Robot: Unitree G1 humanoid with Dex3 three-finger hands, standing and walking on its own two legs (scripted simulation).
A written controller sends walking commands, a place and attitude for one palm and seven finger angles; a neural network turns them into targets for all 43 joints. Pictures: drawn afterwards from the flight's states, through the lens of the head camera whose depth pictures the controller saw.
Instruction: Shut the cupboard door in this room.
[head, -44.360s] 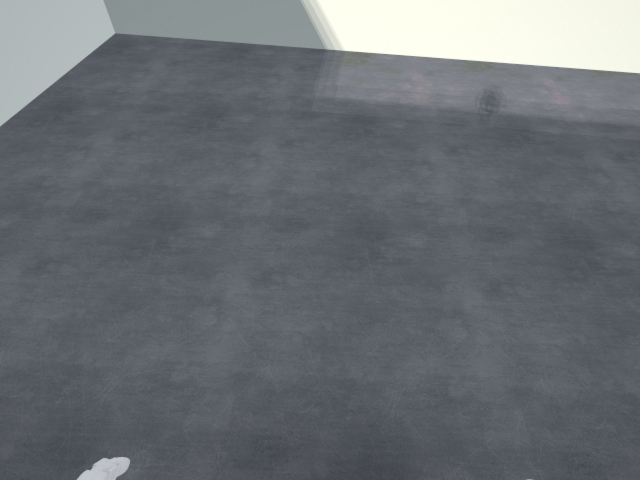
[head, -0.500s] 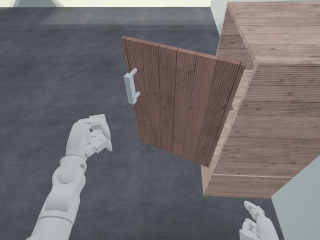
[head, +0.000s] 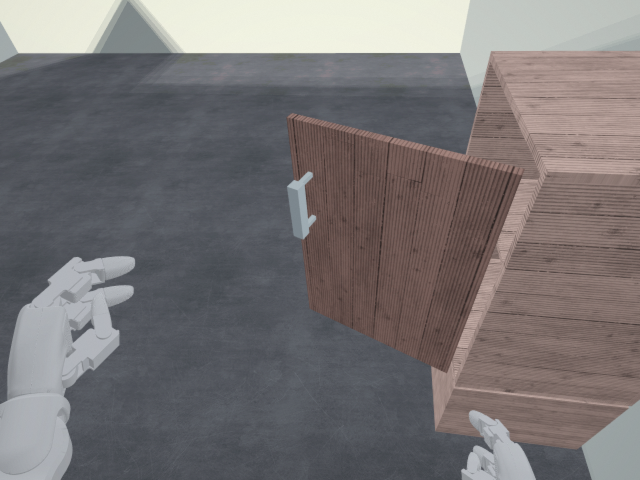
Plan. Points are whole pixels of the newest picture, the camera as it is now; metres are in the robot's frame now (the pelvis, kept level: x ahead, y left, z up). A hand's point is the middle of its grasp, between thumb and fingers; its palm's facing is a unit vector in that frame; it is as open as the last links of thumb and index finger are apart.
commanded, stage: draw the hand back to the body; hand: left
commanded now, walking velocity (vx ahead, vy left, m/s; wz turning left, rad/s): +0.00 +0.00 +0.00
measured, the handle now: (304, 205) +0.62 +0.11 -0.02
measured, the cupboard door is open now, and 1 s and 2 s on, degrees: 67 67 67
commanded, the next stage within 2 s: step back with the hand held close in 0.48 s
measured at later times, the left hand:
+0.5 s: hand (71, 356) +0.18 +0.26 +0.16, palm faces +0.45 -0.80 -0.41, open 7.4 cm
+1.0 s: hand (50, 367) +0.17 +0.27 +0.16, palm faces +0.37 -0.76 -0.53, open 7.4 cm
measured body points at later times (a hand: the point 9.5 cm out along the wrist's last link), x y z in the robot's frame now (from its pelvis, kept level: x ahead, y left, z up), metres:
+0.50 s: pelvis -0.02 +0.00 +0.00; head -0.04 -0.03 +0.45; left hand +0.15 +0.30 +0.18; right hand +0.16 -0.23 -0.09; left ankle -0.05 +0.11 -0.74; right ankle +0.01 -0.12 -0.74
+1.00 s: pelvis -0.04 +0.01 -0.01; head -0.03 +0.00 +0.44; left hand +0.14 +0.31 +0.19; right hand +0.13 -0.25 -0.09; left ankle -0.05 +0.11 -0.74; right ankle +0.01 -0.12 -0.74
